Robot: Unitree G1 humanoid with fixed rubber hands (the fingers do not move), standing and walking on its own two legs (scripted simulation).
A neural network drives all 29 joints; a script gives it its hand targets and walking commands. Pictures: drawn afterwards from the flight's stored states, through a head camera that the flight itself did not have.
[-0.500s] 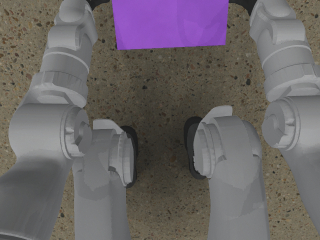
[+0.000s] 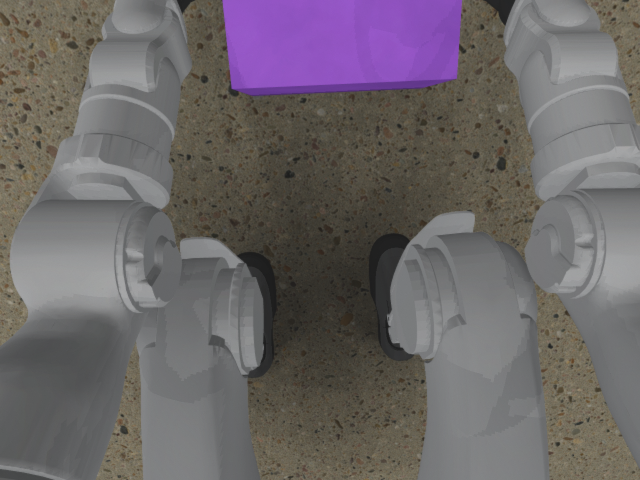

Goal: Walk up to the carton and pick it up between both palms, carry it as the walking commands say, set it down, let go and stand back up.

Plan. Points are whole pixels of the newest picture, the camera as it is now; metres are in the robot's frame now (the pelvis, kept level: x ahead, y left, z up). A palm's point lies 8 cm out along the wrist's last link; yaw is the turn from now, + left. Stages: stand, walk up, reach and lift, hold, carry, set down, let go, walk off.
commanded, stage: set down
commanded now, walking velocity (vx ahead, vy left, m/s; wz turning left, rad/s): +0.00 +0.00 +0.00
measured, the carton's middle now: (338, 9) +0.54 -0.06 -0.28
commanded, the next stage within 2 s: none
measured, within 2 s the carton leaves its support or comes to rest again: neither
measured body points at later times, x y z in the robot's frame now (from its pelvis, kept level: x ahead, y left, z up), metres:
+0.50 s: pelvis -0.01 +0.00 +0.00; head +0.37 -0.02 +0.24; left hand +0.55 +0.12 -0.20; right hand +0.52 -0.23 -0.20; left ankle +0.10 +0.12 -0.32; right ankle +0.11 -0.11 -0.32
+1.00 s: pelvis -0.01 +0.00 +0.01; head +0.35 -0.03 +0.25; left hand +0.56 +0.13 -0.16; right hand +0.53 -0.26 -0.15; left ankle +0.10 +0.12 -0.32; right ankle +0.11 -0.11 -0.32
